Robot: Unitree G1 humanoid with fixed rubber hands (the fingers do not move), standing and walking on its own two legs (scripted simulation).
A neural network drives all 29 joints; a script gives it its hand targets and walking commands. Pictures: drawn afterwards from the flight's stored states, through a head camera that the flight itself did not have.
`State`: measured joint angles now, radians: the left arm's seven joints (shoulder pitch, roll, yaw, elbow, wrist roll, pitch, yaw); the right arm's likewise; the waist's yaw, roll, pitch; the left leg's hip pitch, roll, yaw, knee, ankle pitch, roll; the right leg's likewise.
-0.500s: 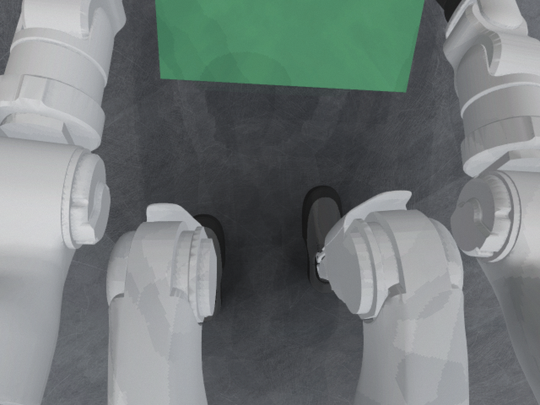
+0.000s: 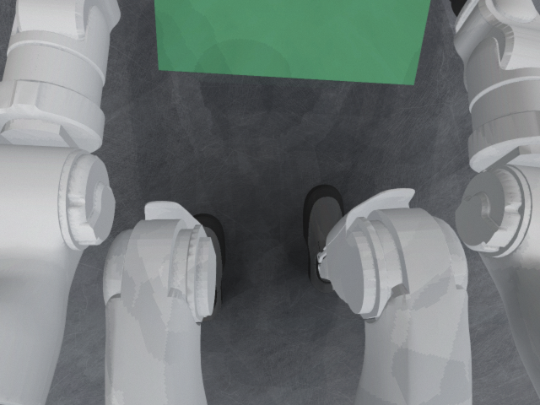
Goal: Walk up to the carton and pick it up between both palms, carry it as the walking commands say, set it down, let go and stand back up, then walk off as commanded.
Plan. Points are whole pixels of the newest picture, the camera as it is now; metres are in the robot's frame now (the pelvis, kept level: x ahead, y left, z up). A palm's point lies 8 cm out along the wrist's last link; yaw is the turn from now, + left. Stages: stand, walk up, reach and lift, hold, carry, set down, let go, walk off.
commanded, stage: set down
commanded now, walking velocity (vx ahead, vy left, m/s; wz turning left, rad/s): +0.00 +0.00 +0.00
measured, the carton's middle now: out of the picture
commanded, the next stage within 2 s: none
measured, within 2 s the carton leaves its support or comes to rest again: neither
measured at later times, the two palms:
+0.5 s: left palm out of the picture +0.58 +0.14 -0.20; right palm out of the picture +0.53 -0.25 -0.19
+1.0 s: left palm out of the picture +0.57 +0.15 -0.17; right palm out of the picture +0.52 -0.25 -0.18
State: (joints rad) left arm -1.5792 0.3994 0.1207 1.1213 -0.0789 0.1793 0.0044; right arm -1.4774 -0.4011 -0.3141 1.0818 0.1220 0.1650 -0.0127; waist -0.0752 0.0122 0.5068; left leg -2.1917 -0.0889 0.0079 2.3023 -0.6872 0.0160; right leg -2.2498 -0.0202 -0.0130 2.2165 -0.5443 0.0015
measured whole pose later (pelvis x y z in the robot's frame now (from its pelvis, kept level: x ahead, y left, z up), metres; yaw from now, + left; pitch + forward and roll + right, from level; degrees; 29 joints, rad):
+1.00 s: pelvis -0.01 -0.01 +0.00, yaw +0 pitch +33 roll -1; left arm -1.63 0.46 0.01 1.23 -0.18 0.12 0.03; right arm -1.52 -0.40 -0.29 1.24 0.17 0.05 -0.06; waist -0.07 0.00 0.50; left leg -2.20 -0.08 0.00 2.29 -0.66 0.00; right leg -2.26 -0.02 -0.03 2.20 -0.51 -0.01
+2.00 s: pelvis +0.00 -0.01 +0.11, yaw +0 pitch +46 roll +0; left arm -1.46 0.53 0.16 1.00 -0.12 0.28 -0.04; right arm -1.29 -0.42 -0.32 0.86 0.17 0.26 -0.02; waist -0.09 0.02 0.10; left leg -2.07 -0.05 0.00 1.86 -0.59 0.01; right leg -2.14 0.00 -0.01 1.80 -0.46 -0.01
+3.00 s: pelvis +0.05 -0.01 +0.33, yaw -1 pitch +42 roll +0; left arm -0.95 0.36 0.20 0.80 0.01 0.20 -0.04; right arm -0.83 -0.33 -0.34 0.72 0.01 0.17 0.11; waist -0.06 0.02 -0.03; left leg -1.36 -0.03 -0.02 0.95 -0.33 0.00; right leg -1.40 0.01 0.00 0.89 -0.23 -0.01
